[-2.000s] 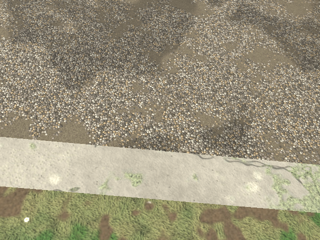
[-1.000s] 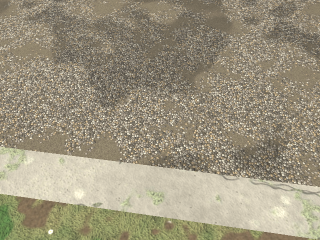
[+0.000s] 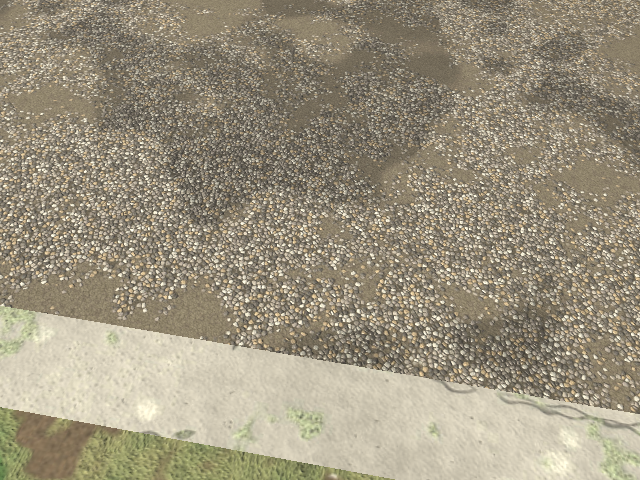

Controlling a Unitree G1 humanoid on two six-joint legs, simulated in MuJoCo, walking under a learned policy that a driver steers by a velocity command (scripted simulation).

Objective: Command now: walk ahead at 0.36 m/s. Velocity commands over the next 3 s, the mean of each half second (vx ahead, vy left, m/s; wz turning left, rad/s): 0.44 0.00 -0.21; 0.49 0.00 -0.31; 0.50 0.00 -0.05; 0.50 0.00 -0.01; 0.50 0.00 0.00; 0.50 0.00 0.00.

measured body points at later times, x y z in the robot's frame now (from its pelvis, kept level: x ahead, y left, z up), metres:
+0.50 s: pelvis +0.24 -0.01 -0.03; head +0.27 -0.01 +0.42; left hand +0.45 +0.20 -0.14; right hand +0.13 -0.24 -0.17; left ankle +0.02 +0.11 -0.69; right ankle +0.35 -0.09 -0.74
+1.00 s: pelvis +0.49 -0.02 -0.03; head +0.50 -0.01 +0.42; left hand +0.52 +0.23 -0.18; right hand +0.56 -0.29 -0.13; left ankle +0.62 +0.06 -0.74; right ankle +0.36 -0.09 -0.71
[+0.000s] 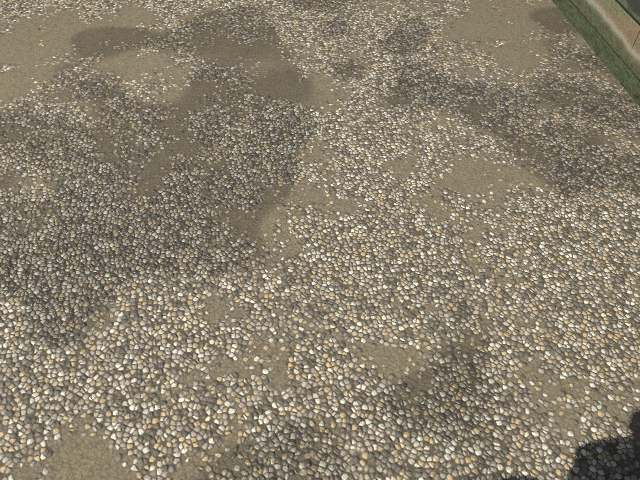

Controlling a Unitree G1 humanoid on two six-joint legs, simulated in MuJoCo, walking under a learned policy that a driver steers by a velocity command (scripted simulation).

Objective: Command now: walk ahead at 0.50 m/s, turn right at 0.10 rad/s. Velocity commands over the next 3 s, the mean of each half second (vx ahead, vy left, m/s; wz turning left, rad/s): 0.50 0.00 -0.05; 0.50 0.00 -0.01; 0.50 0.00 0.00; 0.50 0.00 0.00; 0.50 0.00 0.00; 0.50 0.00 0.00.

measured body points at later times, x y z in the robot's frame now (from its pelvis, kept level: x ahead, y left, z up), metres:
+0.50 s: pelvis +0.12 -0.02 +0.02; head +0.12 -0.04 +0.47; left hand +0.29 +0.18 -0.06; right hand +0.27 -0.25 -0.09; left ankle +0.10 +0.12 -0.71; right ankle +0.15 -0.15 -0.71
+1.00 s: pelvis +0.14 -0.02 +0.03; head +0.14 -0.02 +0.48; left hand +0.37 +0.18 -0.01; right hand +0.36 -0.22 -0.03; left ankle +0.10 +0.12 -0.71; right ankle +0.16 -0.15 -0.71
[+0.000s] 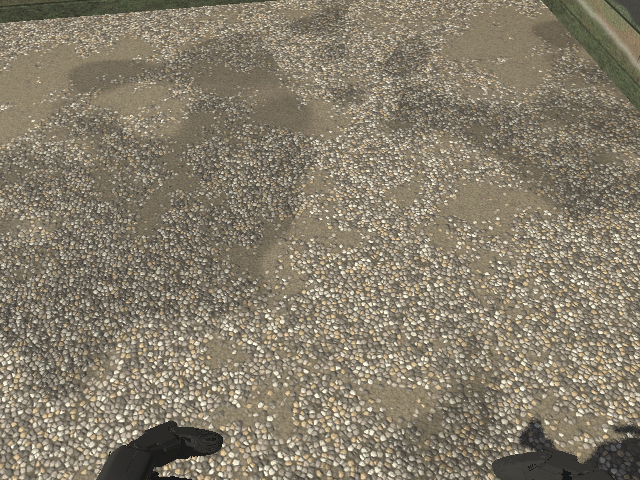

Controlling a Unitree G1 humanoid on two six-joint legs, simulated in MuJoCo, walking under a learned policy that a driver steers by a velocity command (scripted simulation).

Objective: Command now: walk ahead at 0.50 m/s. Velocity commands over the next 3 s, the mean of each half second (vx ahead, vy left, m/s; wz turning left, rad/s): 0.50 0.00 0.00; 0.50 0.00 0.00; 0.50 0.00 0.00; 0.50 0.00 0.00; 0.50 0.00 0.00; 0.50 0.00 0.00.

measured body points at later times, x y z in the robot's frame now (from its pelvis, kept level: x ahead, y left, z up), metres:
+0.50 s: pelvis +0.00 +0.02 +0.00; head +0.00 +0.02 +0.45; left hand +0.21 +0.22 -0.05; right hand +0.21 -0.19 -0.06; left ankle -0.04 +0.14 -0.74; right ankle +0.02 -0.13 -0.74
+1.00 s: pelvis +0.00 +0.02 +0.01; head +0.00 +0.02 +0.46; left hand +0.22 +0.22 -0.05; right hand +0.20 -0.18 -0.07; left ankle -0.04 +0.14 -0.74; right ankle +0.02 -0.13 -0.74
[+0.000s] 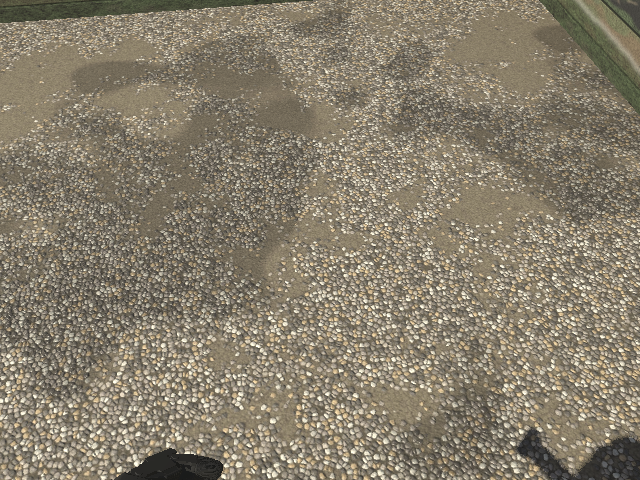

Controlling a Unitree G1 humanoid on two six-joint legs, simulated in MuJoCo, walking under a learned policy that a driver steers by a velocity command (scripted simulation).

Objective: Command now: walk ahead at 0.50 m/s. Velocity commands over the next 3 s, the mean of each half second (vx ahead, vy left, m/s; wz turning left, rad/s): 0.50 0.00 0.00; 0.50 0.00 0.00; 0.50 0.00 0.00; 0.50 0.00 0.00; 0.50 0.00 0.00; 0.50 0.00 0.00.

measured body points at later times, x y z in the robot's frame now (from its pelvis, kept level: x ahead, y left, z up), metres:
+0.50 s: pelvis +0.00 +0.00 +0.00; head +0.00 +0.00 +0.45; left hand +0.21 +0.20 -0.06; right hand +0.19 -0.21 -0.08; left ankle -0.04 +0.12 -0.75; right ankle +0.01 -0.15 -0.75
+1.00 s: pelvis +0.00 +0.00 +0.00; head +0.00 +0.00 +0.45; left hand +0.21 +0.20 -0.06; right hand +0.18 -0.21 -0.08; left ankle -0.04 +0.12 -0.75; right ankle +0.01 -0.15 -0.75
